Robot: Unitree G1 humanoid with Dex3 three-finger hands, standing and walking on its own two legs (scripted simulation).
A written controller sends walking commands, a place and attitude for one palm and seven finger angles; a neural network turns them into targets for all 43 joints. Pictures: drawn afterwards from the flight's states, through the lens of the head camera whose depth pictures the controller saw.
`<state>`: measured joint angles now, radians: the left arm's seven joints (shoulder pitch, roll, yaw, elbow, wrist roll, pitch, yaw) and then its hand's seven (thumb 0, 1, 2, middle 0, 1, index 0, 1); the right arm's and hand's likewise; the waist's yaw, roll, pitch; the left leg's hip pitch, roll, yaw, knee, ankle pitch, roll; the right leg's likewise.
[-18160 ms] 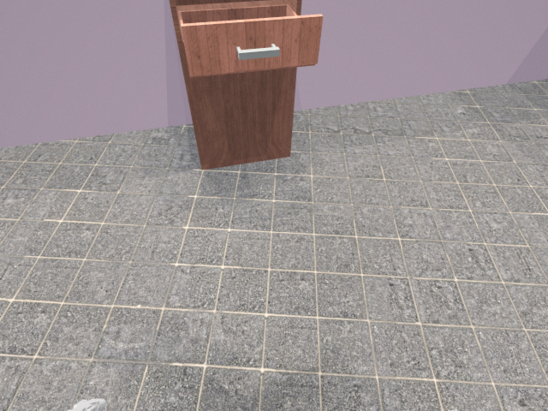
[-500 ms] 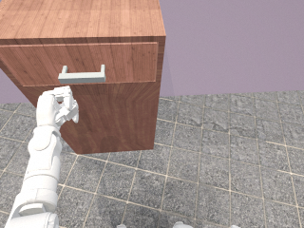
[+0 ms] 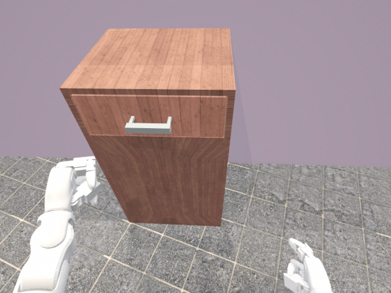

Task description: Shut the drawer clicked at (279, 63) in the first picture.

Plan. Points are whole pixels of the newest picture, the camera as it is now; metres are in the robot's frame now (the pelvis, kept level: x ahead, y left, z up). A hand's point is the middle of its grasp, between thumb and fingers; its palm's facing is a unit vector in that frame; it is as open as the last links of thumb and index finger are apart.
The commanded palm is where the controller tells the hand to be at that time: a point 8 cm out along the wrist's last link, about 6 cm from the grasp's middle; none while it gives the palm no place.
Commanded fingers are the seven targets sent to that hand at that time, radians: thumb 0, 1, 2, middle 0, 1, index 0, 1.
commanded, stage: draw the hand back to the body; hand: left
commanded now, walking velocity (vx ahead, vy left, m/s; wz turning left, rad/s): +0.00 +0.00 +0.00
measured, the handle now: (149, 123) +0.58 +0.20 +0.00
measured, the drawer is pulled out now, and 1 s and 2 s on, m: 0.00 0.00 0.00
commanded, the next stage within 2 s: step back with the hand held close in 0.58 s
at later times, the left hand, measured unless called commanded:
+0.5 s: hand (38, 225) +0.17 +0.24 +0.17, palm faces +0.40 -0.82 -0.41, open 3.2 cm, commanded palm +0.13 +0.28 +0.18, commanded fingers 0.00 0.90 0.90 -1.40 -1.60 -1.40 -1.60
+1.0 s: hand (39, 227) +0.18 +0.25 +0.15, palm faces +0.27 -0.83 -0.49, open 3.2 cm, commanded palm +0.11 +0.30 +0.18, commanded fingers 0.00 0.90 0.90 -1.40 -1.60 -1.40 -1.60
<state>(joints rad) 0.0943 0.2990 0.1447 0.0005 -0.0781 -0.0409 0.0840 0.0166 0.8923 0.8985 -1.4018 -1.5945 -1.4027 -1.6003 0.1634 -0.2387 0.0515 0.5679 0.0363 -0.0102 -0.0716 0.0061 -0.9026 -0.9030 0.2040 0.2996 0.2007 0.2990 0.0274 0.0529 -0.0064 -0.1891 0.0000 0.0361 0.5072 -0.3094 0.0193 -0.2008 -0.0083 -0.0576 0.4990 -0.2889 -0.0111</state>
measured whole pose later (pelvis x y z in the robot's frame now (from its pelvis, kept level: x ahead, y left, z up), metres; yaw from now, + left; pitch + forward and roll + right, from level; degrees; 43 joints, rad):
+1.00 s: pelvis -0.02 +0.02 +0.00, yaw -1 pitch +0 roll +0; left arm 0.62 0.37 0.33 -0.51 -0.05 -0.17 0.10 0.01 0.89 0.90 -1.40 -1.59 -1.41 -1.60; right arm 0.18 -0.24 -0.02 0.57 0.00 -0.02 -0.06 0.01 -0.90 -0.90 0.21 0.30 0.20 0.30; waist -0.01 0.04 0.03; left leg -0.21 -0.02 0.07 0.45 -0.24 0.05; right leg -0.23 -0.02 -0.03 0.43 -0.21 0.02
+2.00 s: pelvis -0.16 +0.02 -0.01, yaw +2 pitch +2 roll -2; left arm 0.60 0.44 0.42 -0.60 -0.02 -0.29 0.14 0.01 0.88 0.90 -1.41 -1.59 -1.41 -1.60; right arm 0.19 -0.19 -0.04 0.60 -0.01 -0.07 -0.07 0.01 -0.90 -0.90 0.21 0.30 0.20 0.30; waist -0.03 -0.01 0.02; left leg -0.45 -0.02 -0.03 0.59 -0.16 0.05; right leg -0.46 0.08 0.06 0.81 -0.31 0.02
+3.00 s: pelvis -0.28 +0.02 +0.00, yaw -3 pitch -2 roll -1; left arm 0.57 0.38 0.37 -0.53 -0.02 -0.20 0.15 0.02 0.89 0.90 -1.41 -1.59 -1.41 -1.60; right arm 0.24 -0.14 0.05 0.63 -0.02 -0.16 -0.06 0.01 -0.90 -0.90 0.21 0.30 0.20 0.30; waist -0.02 -0.04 0.00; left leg -0.29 -0.04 0.04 0.46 -0.14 0.06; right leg -0.23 0.01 -0.02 0.63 -0.43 -0.01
